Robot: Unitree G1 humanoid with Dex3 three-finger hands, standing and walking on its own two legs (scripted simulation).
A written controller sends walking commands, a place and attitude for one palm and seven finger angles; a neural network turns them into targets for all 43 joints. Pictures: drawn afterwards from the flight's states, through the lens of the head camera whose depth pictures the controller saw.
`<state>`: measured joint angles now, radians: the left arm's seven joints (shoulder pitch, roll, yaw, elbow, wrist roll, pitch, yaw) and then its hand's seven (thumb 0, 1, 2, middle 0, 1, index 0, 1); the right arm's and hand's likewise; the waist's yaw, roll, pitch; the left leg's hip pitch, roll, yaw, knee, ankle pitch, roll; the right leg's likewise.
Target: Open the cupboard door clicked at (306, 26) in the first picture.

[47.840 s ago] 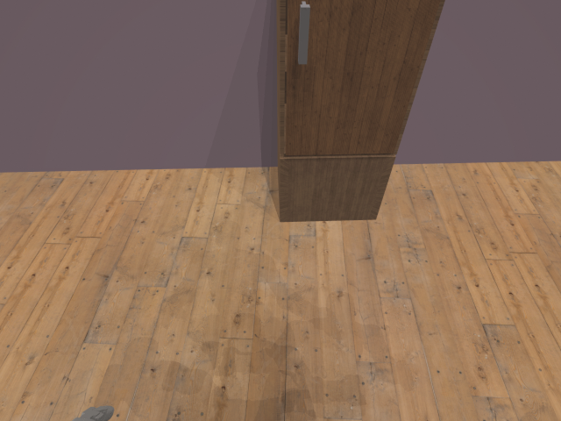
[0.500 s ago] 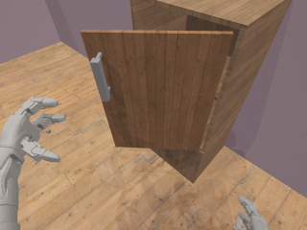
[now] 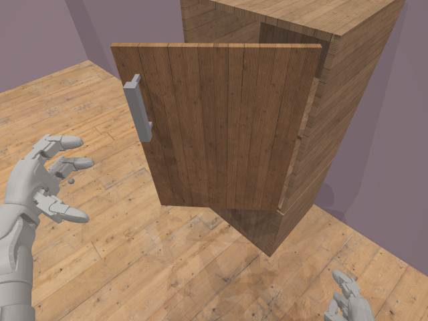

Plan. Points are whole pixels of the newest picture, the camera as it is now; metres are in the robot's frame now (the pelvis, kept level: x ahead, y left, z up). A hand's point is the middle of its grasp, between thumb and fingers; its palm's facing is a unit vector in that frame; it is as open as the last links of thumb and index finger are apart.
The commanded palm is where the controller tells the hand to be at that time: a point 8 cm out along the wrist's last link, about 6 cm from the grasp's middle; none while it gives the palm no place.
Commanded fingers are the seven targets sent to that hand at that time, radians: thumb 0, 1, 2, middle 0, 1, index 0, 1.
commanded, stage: move the hooked fingers beside the handle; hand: left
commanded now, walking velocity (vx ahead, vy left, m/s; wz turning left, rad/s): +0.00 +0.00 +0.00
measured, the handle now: (141, 108) +0.54 +0.22 +0.12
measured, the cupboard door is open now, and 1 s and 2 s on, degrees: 40 40 40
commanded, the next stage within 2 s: none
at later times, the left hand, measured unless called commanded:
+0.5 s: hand (83, 157) +0.36 +0.28 +0.13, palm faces +0.05 -1.00 -0.02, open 14.0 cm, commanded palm +0.33 +0.32 +0.14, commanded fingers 0.00 -0.50 0.30 -0.30 -1.20 -0.30 -1.20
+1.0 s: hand (103, 135) +0.42 +0.26 +0.13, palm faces +0.02 -1.00 -0.01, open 14.0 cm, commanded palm +0.40 +0.32 +0.13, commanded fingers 0.00 -0.50 0.30 -0.30 -1.20 -0.30 -1.20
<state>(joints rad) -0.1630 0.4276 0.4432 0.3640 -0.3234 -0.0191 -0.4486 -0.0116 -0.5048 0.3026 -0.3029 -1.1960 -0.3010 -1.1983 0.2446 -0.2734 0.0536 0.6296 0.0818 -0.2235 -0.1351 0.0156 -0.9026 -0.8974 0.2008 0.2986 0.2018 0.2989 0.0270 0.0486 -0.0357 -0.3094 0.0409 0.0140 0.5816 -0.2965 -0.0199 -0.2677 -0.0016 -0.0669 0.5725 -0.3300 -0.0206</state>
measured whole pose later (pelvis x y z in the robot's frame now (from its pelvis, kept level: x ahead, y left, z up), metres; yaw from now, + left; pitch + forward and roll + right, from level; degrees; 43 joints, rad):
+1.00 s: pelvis +0.00 +0.02 -0.01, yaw -1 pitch +7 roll -1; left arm -0.66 0.53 0.42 0.94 -0.19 -0.17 -0.40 -0.01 -0.50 0.30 -0.30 -1.20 -0.30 -1.20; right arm 0.35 -0.29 0.04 0.66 0.06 -0.09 -0.09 0.01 -0.90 -0.90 0.20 0.30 0.20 0.30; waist -0.07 0.02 -0.06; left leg -0.46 0.04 0.04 0.65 -0.31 0.00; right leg -0.42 -0.01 -0.04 0.62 -0.32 0.00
